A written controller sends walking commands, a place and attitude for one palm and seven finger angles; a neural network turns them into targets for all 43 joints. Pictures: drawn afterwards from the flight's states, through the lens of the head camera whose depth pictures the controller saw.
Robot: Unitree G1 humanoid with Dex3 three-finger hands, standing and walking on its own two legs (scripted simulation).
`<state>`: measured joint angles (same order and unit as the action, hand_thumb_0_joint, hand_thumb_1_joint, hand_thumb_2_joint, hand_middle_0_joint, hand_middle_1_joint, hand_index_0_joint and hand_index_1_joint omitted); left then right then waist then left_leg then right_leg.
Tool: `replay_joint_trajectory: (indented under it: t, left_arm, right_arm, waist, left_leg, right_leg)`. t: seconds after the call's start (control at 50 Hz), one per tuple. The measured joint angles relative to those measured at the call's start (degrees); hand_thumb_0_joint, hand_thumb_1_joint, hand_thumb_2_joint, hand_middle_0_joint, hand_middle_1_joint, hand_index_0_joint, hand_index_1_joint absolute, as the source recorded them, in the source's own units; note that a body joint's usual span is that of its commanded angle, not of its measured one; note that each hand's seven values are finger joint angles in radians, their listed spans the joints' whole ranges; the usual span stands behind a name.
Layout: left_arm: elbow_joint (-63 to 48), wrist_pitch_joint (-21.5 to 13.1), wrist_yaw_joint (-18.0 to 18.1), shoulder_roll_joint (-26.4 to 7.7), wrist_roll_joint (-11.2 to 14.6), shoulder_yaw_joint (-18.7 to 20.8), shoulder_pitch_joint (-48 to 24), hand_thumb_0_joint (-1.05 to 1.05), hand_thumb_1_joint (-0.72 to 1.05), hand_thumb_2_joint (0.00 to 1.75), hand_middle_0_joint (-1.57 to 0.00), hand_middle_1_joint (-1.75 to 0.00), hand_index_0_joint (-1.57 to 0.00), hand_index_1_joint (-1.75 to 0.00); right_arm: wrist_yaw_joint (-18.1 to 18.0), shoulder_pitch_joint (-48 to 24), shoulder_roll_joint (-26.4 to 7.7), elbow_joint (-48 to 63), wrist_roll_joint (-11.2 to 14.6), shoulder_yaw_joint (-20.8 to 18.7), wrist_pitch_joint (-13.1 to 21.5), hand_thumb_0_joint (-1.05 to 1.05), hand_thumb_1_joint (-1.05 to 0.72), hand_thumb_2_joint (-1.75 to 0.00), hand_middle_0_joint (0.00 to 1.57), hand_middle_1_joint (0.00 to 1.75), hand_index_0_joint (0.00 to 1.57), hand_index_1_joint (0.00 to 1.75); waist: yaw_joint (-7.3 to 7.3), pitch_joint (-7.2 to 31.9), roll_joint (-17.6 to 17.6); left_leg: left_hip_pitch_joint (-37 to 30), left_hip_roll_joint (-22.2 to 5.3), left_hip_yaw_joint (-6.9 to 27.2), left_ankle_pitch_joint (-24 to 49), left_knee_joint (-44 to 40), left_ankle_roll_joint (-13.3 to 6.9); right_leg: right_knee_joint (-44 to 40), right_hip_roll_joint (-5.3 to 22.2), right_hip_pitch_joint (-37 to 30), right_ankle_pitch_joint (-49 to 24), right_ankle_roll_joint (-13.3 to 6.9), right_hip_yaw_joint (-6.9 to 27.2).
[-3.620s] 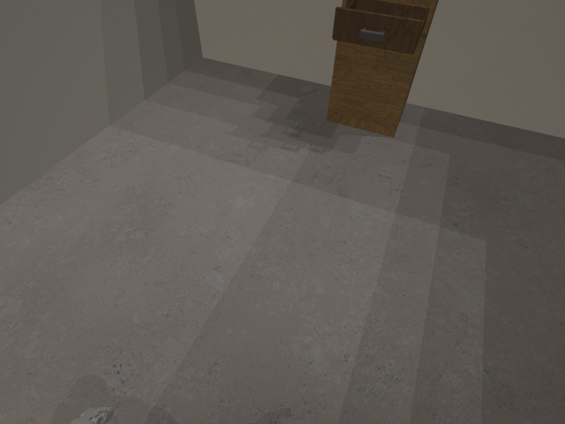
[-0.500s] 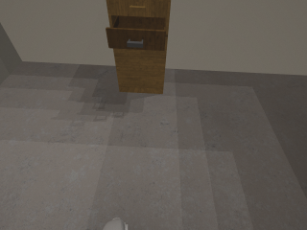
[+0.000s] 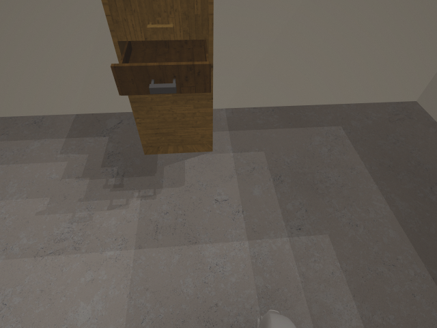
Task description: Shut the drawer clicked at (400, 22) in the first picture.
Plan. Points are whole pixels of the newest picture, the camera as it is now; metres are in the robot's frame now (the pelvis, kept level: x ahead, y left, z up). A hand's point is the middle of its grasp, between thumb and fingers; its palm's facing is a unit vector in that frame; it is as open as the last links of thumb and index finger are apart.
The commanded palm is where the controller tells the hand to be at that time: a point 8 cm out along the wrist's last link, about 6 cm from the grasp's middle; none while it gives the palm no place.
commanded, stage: walk to a spot facing it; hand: left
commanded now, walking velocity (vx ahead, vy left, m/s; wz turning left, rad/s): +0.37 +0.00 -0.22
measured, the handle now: (163, 85) +0.98 +0.26 -0.12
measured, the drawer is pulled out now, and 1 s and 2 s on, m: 0.21 0.21 0.21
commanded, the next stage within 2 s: take the last steps up to it in 0.48 s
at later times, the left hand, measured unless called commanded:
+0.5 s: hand (161, 301) +0.21 +0.14 -0.18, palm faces +0.05 -0.99 -0.16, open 7.3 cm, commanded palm none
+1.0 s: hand (160, 206) +0.45 +0.18 -0.17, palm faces +0.03 -0.98 -0.20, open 7.3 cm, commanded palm none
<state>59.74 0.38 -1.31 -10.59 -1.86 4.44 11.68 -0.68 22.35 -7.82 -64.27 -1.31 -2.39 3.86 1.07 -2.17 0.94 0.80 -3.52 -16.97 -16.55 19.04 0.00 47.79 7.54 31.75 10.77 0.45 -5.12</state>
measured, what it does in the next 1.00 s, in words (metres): walks ahead: right foot, then left foot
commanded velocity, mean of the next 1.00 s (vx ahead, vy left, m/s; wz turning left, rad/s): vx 0.30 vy -0.01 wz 0.07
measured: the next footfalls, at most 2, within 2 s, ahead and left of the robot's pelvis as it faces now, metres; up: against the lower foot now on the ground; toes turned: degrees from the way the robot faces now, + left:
right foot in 0.12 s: +0.20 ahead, -0.14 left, +0.00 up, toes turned -11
left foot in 0.60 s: +0.39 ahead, +0.09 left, +0.00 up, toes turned +11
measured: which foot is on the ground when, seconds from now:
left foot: down 0.00-0.14, up 0.16-0.58, down 0.60-1.00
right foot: up 0.00-0.10, down 0.12-0.60, up 0.62-1.00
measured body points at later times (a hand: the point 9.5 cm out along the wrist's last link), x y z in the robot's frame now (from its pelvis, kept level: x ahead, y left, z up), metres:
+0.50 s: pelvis +0.21 -0.03 +0.00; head +0.22 -0.03 +0.45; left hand +0.21 +0.19 -0.16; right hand +0.27 -0.28 -0.15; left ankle +0.32 +0.09 -0.71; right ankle +0.16 -0.13 -0.74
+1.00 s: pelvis +0.38 +0.00 +0.00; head +0.39 -0.01 +0.45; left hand +0.45 +0.23 -0.15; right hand +0.35 -0.22 -0.16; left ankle +0.35 +0.08 -0.74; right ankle +0.45 -0.14 -0.72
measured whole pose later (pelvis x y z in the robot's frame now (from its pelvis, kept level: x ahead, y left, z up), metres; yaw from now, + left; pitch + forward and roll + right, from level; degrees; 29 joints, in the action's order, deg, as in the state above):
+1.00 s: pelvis +0.38 +0.00 +0.00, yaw +1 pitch -1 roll +1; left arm 59.6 -0.3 -0.3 -9.9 -1.8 3.3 10.8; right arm -0.5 20.1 -7.8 -63.7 -1.3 -2.4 2.2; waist 2.0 -1.7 0.2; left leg 6.5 0.2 -9.7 -15.1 22.3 -2.6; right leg 41.5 6.6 24.4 17.3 1.3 -4.8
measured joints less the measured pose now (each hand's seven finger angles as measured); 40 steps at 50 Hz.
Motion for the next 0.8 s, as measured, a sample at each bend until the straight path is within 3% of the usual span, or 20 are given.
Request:
replay_joint_trajectory:
  t: [0.1, 0.14, 0.2, 0.26, 0.32, 0.4, 0.5, 0.58, 0.6, 0.64, 0.7, 0.74, 0.8]
  left_arm:
    - [-1.12, -0.96, -0.25, -0.2, 0.01, -0.24, -3.45, 0.01, 0.92, 0.9, -0.19, -0.3, -0.2, -0.3]
    - [-1.78, -2.72, -0.23, -0.58, -0.19, -0.33, -4.13, 0.01, 0.92, 0.9, -0.19, -0.3, -0.2, -0.3]
    - [-1.87, -4.29, 0.39, 0.14, 0.64, -0.61, -4.31, 0.01, 0.91, 0.9, -0.19, -0.3, -0.2, -0.3]
    - [-0.85, -4.16, 1.2, 1.51, 0.84, -1.14, -2.15, 0.0, 0.91, 0.9, -0.19, -0.3, -0.2, -0.3]
    - [0.34, -4.38, 2.14, 1.22, 0.76, -0.63, 0.32, -0.01, 0.95, 0.9, -0.2, -0.3, -0.2, -0.3]
    - [2.06, -4.6, 1.79, 1.31, 0.52, -1.37, 3.34, 0.0, 0.95, 0.9, -0.2, -0.3, -0.2, -0.3]
    - [3.6, -4.78, 1.52, 2.03, 0.35, -2.1, 6.56, 0.0, 0.93, 0.9, -0.2, -0.3, -0.2, -0.3]
    - [4.9, -4.15, 1.45, 2.15, 0.4, -2.18, 9.31, 0.01, 0.92, 0.9, -0.2, -0.3, -0.2, -0.3]
    - [5.16, -3.86, 1.42, 2.24, 0.52, -2.2, 10.18, 0.01, 0.91, 0.9, -0.2, -0.3, -0.2, -0.3]
    - [5.8, -2.71, 1.41, 1.95, 0.85, -2.19, 10.19, 0.01, 0.91, 0.9, -0.2, -0.3, -0.2, -0.3]
    - [5.97, -1.56, 1.26, 1.54, 0.72, -2.01, 8.86, 0.01, 0.91, 0.9, -0.2, -0.3, -0.2, -0.3]
    - [5.25, -1.43, 1.05, 1.26, 0.44, -1.75, 7.36, 0.01, 0.91, 0.9, -0.2, -0.3, -0.2, -0.3]
    - [3.46, -1.37, 1.07, 1.24, 0.2, -1.48, 5.29, 0.01, 0.91, 0.9, -0.2, -0.3, -0.2, -0.3]
  right_arm:
    - [0.32, 3.67, 0.28, -2.22, -0.32, 0.02, -0.87, 0.01, -0.91, -0.89, 0.2, 0.3, 0.2, 0.3]
    - [0.63, 5.07, 0.74, -3.26, 0.08, 0.12, -1.4, 0.01, -0.91, -0.89, 0.2, 0.3, 0.2, 0.3]
    - [0.92, 2.99, 0.49, -3.77, 0.71, 0.11, -3.0, 0.01, -0.91, -0.89, 0.2, 0.3, 0.2, 0.3]
    - [0.84, -0.56, -0.44, -2.08, 0.36, -0.37, -3.38, 0.01, -0.91, -0.89, 0.2, 0.3, 0.2, 0.3]
    - [0.88, -3.84, -0.93, 0.77, 0.02, -0.73, -3.1, 0.01, -0.91, -0.89, 0.2, 0.3, 0.2, 0.3]
    - [1.03, -7.47, -1.73, 3.54, -0.13, -1.2, -3.12, 0.01, -0.92, -0.9, 0.2, 0.3, 0.2, 0.3]
    - [2.0, -11.09, -3.1, 5.05, 0.13, -1.17, -3.02, 0.01, -0.93, -0.9, 0.2, 0.3, 0.2, 0.3]
    - [2.21, -13.08, -3.1, 6.07, 0.1, -0.61, -2.18, 0.01, -0.92, -0.9, 0.2, 0.3, 0.2, 0.3]
    - [2.11, -13.34, -3.19, 6.48, -0.06, -0.4, -1.56, 0.01, -0.92, -0.9, 0.2, 0.3, 0.2, 0.3]
    - [1.48, -14.21, -2.46, 6.98, -0.24, 0.0, -0.64, 0.01, -0.92, -0.9, 0.2, 0.3, 0.2, 0.3]
    - [0.62, -13.66, -1.16, 6.98, 0.05, 0.61, -0.33, 0.0, -0.91, -0.9, 0.2, 0.3, 0.2, 0.3]
    - [-0.3, -12.4, -0.47, 6.42, 0.5, 0.2, -0.05, 0.0, -0.92, -0.89, 0.2, 0.3, 0.2, 0.3]
    - [-0.76, -10.17, -1.16, 5.14, 0.64, -0.16, -0.03, -0.01, -0.95, -0.89, 0.2, 0.3, 0.2, 0.3]
  waist:
    - [2.01, -1.6, -1.65]
    - [1.79, -1.78, -1.71]
    - [1.4, -2.77, -2.36]
    - [1.3, -1.77, -2.84]
    - [1.51, -0.03, -2.94]
    - [0.95, 1.53, -2.88]
    - [-1.08, 1.24, -2.2]
    - [-2.56, 0.19, -0.88]
    - [-2.71, 0.02, -0.74]
    - [-2.8, -1.15, 0.74]
    - [-2.38, -1.65, 1.3]
    - [-2.01, -1.55, 1.34]
    - [-1.6, -0.75, 0.95]
  left_leg:
    - [-3.36, -2.3, -1.68, -5.95, 3.75, 3.1]
    - [-0.77, -4.66, -1.09, -10.22, 13.92, 3.06]
    - [11.18, -4.78, 8.31, -11.43, 41.35, 0.87]
    - [20.98, -4.81, 11.79, -4.09, 51.02, 0.19]
    - [27.48, -5.57, 12.57, 0.63, 47.78, 0.81]
    - [31.16, -5.86, 12.0, 4.18, 38.71, 1.61]
    - [29.29, -4.97, 10.72, 5.74, 25.19, 1.2]
    - [23.53, -3.05, 8.96, 5.24, 16.52, -0.16]
    - [21.72, -2.56, 8.65, 7.6, 14.29, -1.28]
    - [21.54, -1.47, 7.42, 5.47, 17.49, -3.29]
    - [18.73, -0.28, 6.26, 2.22, 16.15, -4.04]
    - [16.24, 0.85, 5.98, 3.23, 12.49, -3.77]
    - [12.89, 2.34, 5.89, 4.35, 7.48, -4.31]
  right_leg:
    - [-11.06, -2.49, -5.12, 1.26, -2.2, -2.36]
    - [-13.83, -3.61, -7.9, -2.28, -3.57, -3.29]
    - [-9.83, -4.75, -9.12, 2.28, -4.58, -3.94]
    - [-14.77, -6.17, -13.66, 2.74, -4.13, -4.19]
    - [-20.59, -7.26, -17.89, 1.78, -4.2, -4.69]
    - [-25.61, -7.9, -22.73, 1.98, -3.69, -5.38]
    - [-27.08, -7.78, -27.58, 4.92, -2.0, -6.37]
    - [-23.49, -6.42, -30.09, 10.02, 0.11, -6.73]
    - [-19.91, -5.79, -29.36, 12.2, 0.48, -6.46]
    - [-5.32, -4.11, -24.04, 16.58, -0.17, -3.68]
    - [13.87, -3.86, -14.42, 16.81, -0.87, -0.38]
    - [17.3, -2.94, -9.76, 13.44, -0.58, 0.3]
    - [14.33, -1.55, -5.64, 9.7, 0.2, 0.85]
